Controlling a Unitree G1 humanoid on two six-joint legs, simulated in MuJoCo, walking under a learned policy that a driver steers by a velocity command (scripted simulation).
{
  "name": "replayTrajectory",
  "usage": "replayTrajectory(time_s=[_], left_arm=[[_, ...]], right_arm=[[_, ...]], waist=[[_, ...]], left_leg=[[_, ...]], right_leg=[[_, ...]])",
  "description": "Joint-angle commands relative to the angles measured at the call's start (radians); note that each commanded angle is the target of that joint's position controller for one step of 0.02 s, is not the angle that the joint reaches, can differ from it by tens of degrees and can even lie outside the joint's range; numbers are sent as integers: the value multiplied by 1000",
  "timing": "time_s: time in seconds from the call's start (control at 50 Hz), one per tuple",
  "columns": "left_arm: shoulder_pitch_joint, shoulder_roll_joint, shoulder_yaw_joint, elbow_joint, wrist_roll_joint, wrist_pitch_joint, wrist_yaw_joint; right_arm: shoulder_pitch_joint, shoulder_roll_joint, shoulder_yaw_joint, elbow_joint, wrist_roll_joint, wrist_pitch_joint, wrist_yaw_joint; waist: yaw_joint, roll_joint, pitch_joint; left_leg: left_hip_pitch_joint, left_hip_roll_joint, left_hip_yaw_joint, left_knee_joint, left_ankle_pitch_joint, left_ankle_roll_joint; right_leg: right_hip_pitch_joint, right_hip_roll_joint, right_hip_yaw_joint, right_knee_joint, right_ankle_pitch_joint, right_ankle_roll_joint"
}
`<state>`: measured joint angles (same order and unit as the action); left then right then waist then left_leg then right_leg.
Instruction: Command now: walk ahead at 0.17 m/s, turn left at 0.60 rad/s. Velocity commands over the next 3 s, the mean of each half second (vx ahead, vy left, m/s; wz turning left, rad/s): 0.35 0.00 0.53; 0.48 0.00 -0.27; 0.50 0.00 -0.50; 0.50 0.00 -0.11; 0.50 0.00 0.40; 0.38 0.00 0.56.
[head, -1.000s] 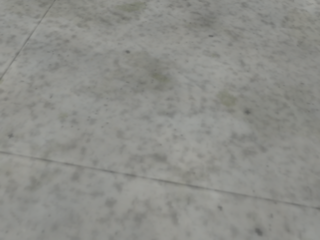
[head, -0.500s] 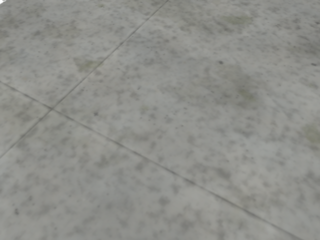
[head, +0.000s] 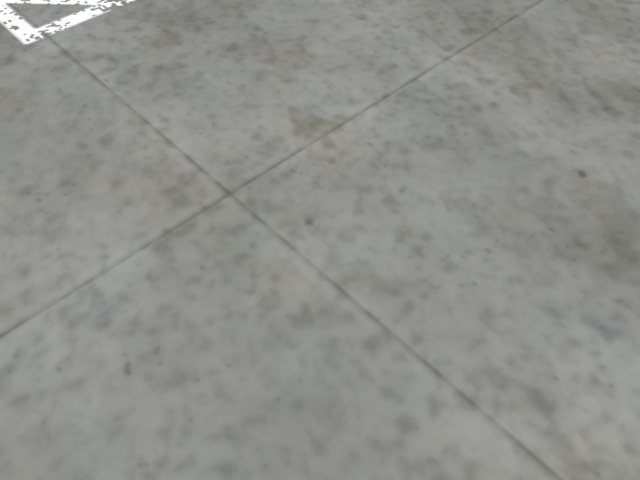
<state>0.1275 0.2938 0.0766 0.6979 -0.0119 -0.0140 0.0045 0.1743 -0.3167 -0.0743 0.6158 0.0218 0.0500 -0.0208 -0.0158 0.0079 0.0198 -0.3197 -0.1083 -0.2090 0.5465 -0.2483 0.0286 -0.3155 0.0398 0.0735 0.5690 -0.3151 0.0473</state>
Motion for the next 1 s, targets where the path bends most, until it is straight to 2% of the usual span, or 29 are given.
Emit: replayTrajectory(time_s=[0.02, 0.04, 0.06, 0.08, 0.12, 0.14, 0.2, 0.28, 0.34, 0.4, 0.42, 0.44, 0.46, 0.48, 0.5, 0.52, 0.54, 0.56, 0.58, 0.6, 0.64, 0.68, 0.74, 0.78, 0.82, 0.9, 0.96, 0.98, 1.0], left_arm=[[129, 145, 48, -46, 6, -27, 5], [199, 235, 65, -28, 33, -29, 2], [156, 222, 63, -39, 48, -46, -3], [98, 170, 48, -55, 34, -53, 5], [62, 124, 33, -66, 9, -52, 23], [83, 119, 27, -61, 10, -54, 30], [152, 121, 27, -45, 22, -64, 31], [188, 152, 36, -24, 20, -66, 22], [194, 183, 46, -7, 8, -63, 14], [221, 199, 51, 22, -15, -59, 1], [226, 206, 52, 32, -22, -56, -4], [215, 217, 53, 38, -28, -52, -6], [206, 212, 47, 48, -33, -47, -7], [233, 174, 29, 56, -28, -50, -6], [239, 89, -9, 24, 16, -56, -8], [299, 27, -30, -5, 1, -78, -11], [195, 153, 3, 0, -40, -90, -11], [141, 162, 9, -24, -53, -93, -13], [131, 146, 5, -15, -34, -90, -8], [138, 140, 9, -7, -19, -82, -8], [196, 110, 8, 23, -26, -55, -15], [198, 83, 6, 30, -25, -35, -14], [132, 64, 2, 7, -17, -34, -13], [75, 51, -5, -9, -14, -41, -25], [1, 31, -17, -34, -11, -44, -40], [-111, 21, -28, -98, -12, -49, -73], [-77, 57, -11, -122, -12, -43, -85], [-14, 82, 1, -116, -14, -37, -82], [98, 127, 23, -99, -16, -33, -74]], right_arm=[[-29, -85, -18, -71, 1, -16, -5], [-30, -58, -13, -105, 9, -28, -5], [-62, -126, -31, -117, -2, -44, -6], [-49, -166, -46, -99, -3, -48, -2], [-6, -152, -50, -64, -10, -45, 4], [-18, -125, -43, -65, -8, -48, 12], [-57, -73, -26, -80, 1, -60, 26], [-109, -47, -13, -101, 0, -69, 41], [-150, -26, 0, -112, 1, -74, 59], [-160, -22, 6, -116, 5, -78, 70], [-150, -30, 4, -116, 5, -79, 72], [-109, -49, -6, -109, 2, -80, 72], [3, -77, -26, -77, 1, -83, 69], [160, -136, -58, -28, 2, -81, 59], [333, -225, -79, -6, -2, -74, 36], [313, -288, -71, -22, -15, -85, 34], [287, -194, -50, -21, -19, -105, 43], [242, -156, -35, -1, -19, -114, 44], [182, -116, -22, 4, -15, -120, 46], [125, -84, -12, 4, -19, -126, 47], [78, -55, -8, 12, -31, -146, 43], [75, -54, -11, 36, -36, -165, 39], [86, -57, -13, 66, -42, -170, 27], [83, -67, -13, 78, -37, -169, 19], [112, -87, -18, 98, -30, -164, 10], [176, -117, -27, 142, -18, -133, -1], [168, -158, -37, 144, -15, -103, -17], [157, -173, -40, 139, -15, -93, -22], [143, -184, -42, 133, -14, -88, -23]], waist=[[72, 15, -124], [66, -225, -90], [58, -220, -2], [34, -184, 35], [24, -161, 32], [40, -151, 37], [75, -134, 39], [99, -129, 50], [108, -127, 70], [100, -118, 88], [87, -119, 87], [48, -123, 66], [-28, -99, 2], [-102, -59, -104], [-156, 125, -254], [-82, 309, -382], [-135, 141, -296], [-107, 149, -168], [-68, 90, -109], [-33, 103, -58], [11, 119, -42], [26, 76, -11], [18, 52, 34], [2, 46, 54], [-29, 30, 81], [-63, 14, 107], [-13, 71, 22], [29, 93, -23], [92, 100, -87]], left_leg=[[-167, 109, -206, 31, -391, 79], [-387, -37, 20, 278, -403, 28], [-469, 53, 7, 442, -318, 6], [-481, 86, 21, 509, -234, -7], [-496, 109, 62, 579, -123, -47], [-498, 122, 81, 611, -69, -59], [-514, 147, 122, 589, 30, -79], [-489, 176, 151, 415, 97, -94], [-402, 187, 194, 266, 114, -76], [-278, 172, 233, 150, 53, -25], [-236, 158, 245, 118, 24, -1], [-152, 128, 269, 75, 5, 25], [32, 88, 293, -7, 57, 57], [291, 58, 292, -20, 86, 82], [599, 293, -15, -20, 71, 141], [707, 519, -526, -204, -146, 293], [610, 510, -481, -264, -184, 267], [499, 479, -306, -260, -124, 230], [383, 431, -191, -274, -61, 197], [294, 385, -96, -304, 0, 178], [213, 349, 27, -362, 130, 158], [191, 339, 126, -386, 275, 153], [201, 317, 233, -408, 361, 137], [205, 300, 294, -426, 369, 113], [236, 315, 328, -442, 403, 96], [403, 361, 371, -374, 572, 82], [490, 369, 404, -196, 1039, 66], [497, 369, 409, -90, 1169, 65], [453, 361, 407, 69, 1191, 61]], right_leg=[[320, -174, 134, -220, -23, -98], [359, -369, 452, -335, -273, -227], [265, -444, 583, -389, -386, -296], [236, -405, 492, -391, -387, -273], [263, -324, 329, -389, -283, -208], [256, -308, 261, -400, -210, -198], [267, -290, 126, -422, -81, -202], [295, -307, 16, -436, 48, -215], [273, -315, -71, -432, 112, -204], [250, -338, -104, -426, 144, -201], [258, -352, -107, -410, 199, -201], [261, -354, -124, -350, 359, -193], [233, -328, -170, -200, 574, -172], [139, -277, -227, 22, 668, -138], [-113, -214, -239, 396, 222, -83], [-379, -44, -80, 681, -293, -45], [-457, -76, 32, 776, -234, -51], [-501, -118, 21, 763, -143, -70], [-461, -165, 13, 707, -50, -74], [-421, -188, 17, 651, 24, -69], [-338, -192, 25, 631, 123, -57], [-356, -176, 41, 601, 171, -41], [-408, -144, 54, 449, 300, -26], [-380, -129, 16, 295, 407, -32], [-370, -122, -35, 188, 449, -45], [-426, -102, -99, 62, 382, -89], [-315, -22, -184, 57, 233, -142], [-233, 10, -202, 66, 179, -166], [-79, 36, -196, 54, 157, -197]])
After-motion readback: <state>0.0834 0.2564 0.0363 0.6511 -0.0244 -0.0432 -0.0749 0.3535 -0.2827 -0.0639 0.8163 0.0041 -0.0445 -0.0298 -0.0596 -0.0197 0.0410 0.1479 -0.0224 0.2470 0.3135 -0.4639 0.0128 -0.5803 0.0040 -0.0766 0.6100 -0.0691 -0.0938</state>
